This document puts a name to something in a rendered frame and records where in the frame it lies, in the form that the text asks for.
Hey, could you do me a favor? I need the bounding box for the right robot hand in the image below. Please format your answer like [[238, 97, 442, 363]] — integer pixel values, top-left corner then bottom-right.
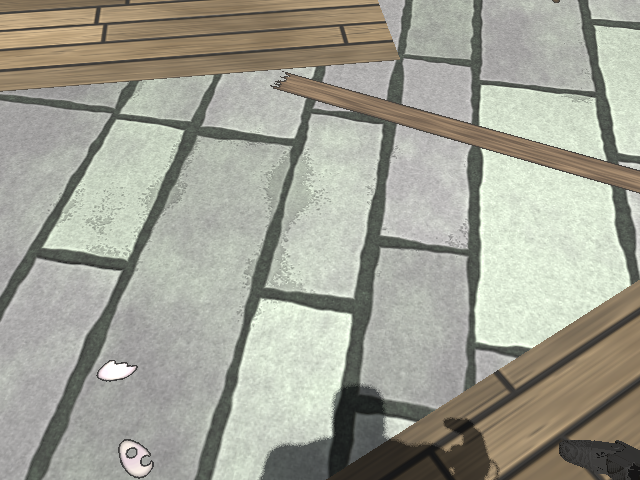
[[559, 440, 640, 480]]

